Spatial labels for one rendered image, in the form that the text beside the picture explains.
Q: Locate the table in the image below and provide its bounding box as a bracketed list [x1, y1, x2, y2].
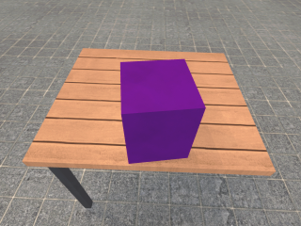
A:
[22, 48, 276, 208]

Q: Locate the carton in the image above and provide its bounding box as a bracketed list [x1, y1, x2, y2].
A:
[120, 58, 206, 164]

